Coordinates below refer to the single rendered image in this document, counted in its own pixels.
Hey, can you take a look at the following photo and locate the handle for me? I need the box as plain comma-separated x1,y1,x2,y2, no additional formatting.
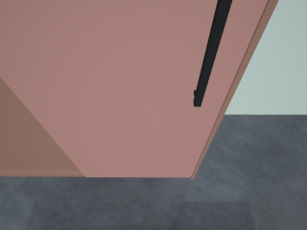
193,0,232,107

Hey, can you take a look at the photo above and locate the wardrobe door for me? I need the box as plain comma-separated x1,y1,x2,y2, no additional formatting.
0,77,79,171
0,0,268,178

